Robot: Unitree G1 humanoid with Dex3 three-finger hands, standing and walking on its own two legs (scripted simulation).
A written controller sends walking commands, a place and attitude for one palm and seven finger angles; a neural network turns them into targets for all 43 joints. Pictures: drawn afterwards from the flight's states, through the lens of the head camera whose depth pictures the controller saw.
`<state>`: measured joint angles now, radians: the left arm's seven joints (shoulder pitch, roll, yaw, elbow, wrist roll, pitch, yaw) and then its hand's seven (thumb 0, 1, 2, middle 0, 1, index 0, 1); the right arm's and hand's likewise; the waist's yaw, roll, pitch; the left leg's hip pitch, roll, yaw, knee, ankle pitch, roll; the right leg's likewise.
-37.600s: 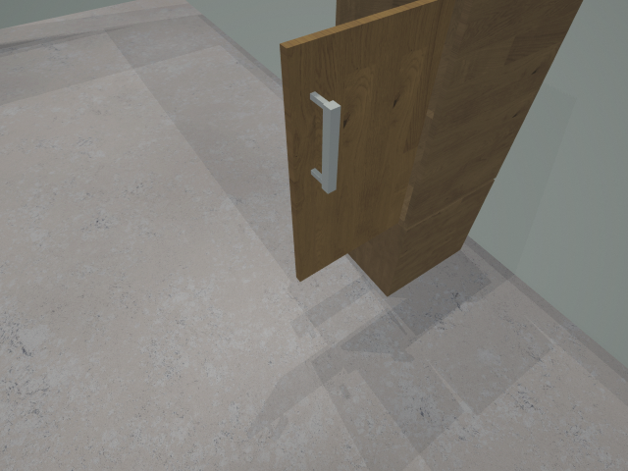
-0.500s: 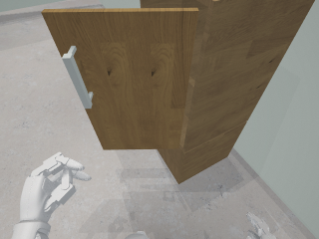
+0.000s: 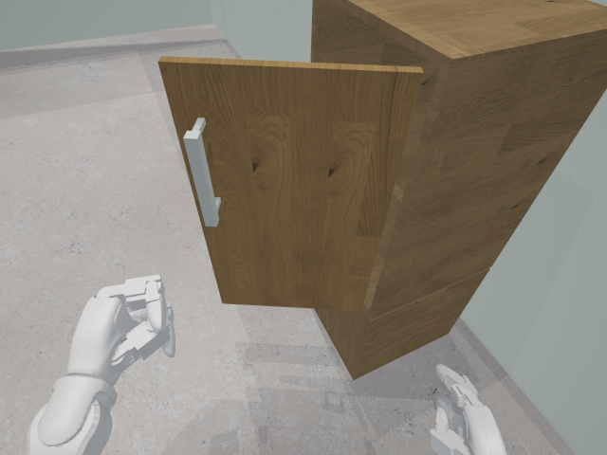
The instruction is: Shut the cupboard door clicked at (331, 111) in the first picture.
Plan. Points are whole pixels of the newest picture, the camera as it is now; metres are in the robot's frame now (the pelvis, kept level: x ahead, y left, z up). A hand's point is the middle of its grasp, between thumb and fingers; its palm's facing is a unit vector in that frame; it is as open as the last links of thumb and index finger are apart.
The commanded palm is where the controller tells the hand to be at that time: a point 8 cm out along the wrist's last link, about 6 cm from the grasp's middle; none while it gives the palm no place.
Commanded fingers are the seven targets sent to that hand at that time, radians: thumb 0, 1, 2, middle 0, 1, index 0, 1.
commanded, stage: raise the hand and make a fist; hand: left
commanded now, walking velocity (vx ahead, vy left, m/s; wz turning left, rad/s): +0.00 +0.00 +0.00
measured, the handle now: (206, 175) +0.48 +0.21 +0.11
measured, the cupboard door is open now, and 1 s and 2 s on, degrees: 62 62 62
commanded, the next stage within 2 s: bring the fist close to the handle in 0.46 s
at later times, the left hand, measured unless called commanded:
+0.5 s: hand (195, 318) +0.23 +0.15 +0.12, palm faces +0.09 -0.99 -0.05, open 3.1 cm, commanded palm +0.20 +0.20 +0.11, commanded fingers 0.00 0.90 0.90 -1.30 -1.50 -1.30 -1.50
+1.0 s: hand (201, 272) +0.30 +0.16 +0.11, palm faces +0.05 -1.00 -0.01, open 3.1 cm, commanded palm +0.27 +0.22 +0.11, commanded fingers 0.00 0.90 0.90 -1.30 -1.50 -1.30 -1.50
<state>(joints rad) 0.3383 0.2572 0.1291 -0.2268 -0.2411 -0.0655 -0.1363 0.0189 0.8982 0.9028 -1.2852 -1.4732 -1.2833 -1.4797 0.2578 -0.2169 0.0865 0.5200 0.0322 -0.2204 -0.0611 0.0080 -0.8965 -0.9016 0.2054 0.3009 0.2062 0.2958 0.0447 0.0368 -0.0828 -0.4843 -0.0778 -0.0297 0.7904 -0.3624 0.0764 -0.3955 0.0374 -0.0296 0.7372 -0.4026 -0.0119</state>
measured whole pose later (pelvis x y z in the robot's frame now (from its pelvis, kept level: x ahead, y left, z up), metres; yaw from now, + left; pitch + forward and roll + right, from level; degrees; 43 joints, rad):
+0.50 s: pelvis +0.00 -0.04 +0.01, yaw +0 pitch +2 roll -1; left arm 0.31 0.24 0.18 -0.19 -0.28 -0.12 -0.15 0.02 0.90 0.90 -1.30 -1.49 -1.30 -1.50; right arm 0.27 -0.26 0.05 0.59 0.04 -0.24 -0.06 0.01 -0.90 -0.90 0.20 0.30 0.20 0.30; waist 0.03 0.05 -0.07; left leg -0.43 -0.05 -0.05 0.73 -0.34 0.02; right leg -0.35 0.07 -0.05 0.70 -0.39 -0.07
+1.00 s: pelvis +0.01 -0.05 +0.01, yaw -1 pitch +4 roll +0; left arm 0.04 0.29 0.28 0.14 -0.32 -0.07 -0.26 0.02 0.90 0.90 -1.30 -1.49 -1.30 -1.50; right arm 0.26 -0.27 0.03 0.61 0.06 -0.20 -0.09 0.01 -0.90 -0.90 0.20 0.30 0.20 0.30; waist 0.02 0.04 -0.08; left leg -0.44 -0.04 -0.03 0.71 -0.34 0.02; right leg -0.38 0.07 -0.02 0.70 -0.40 -0.07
